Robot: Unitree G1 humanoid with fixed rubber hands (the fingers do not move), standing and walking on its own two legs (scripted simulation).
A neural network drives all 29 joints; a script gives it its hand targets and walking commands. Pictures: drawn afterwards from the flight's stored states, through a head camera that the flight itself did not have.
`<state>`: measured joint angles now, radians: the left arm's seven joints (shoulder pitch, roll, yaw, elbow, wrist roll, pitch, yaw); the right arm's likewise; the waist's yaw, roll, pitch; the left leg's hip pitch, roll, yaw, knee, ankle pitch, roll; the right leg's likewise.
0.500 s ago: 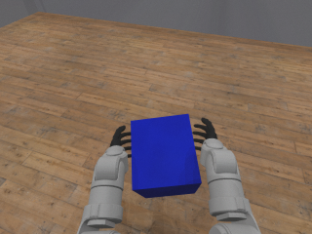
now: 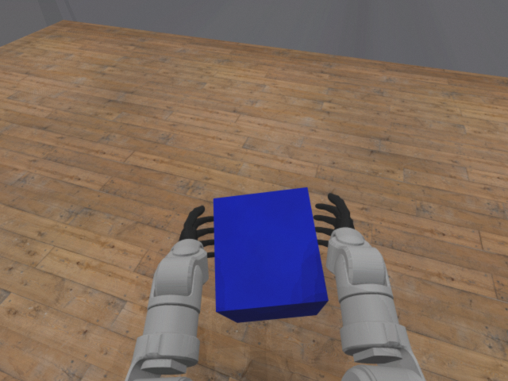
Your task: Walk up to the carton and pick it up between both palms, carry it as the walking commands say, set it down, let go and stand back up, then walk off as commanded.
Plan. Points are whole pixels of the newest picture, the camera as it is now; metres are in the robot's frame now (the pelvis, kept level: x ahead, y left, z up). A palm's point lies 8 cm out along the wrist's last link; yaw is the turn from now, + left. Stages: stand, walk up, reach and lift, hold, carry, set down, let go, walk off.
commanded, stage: carry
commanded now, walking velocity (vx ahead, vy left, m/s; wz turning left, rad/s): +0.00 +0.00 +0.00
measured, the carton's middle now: (269, 261) +0.34 +0.00 -0.03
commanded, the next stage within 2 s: none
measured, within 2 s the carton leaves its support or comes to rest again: neither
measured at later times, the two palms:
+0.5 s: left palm (189, 251) +0.30 +0.13 +0.05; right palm (342, 239) +0.32 -0.11 +0.07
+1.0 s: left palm (187, 251) +0.30 +0.14 +0.06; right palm (341, 240) +0.32 -0.11 +0.07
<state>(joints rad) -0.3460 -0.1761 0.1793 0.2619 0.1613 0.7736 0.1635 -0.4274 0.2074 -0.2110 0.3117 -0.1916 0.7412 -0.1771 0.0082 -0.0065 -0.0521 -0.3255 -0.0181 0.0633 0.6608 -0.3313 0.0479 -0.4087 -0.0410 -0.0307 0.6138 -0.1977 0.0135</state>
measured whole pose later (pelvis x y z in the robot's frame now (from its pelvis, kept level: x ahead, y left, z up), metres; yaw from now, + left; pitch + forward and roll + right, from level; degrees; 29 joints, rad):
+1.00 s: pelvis +0.00 +0.00 +0.00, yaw +0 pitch -1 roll +0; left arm -0.33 -0.17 0.18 0.20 0.15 0.82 0.16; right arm -0.42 0.20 -0.18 0.29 -0.19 0.79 -0.17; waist 0.01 -0.01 -0.05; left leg -0.33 -0.02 0.06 0.66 -0.32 0.05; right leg -0.41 -0.04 -0.03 0.61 -0.19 0.01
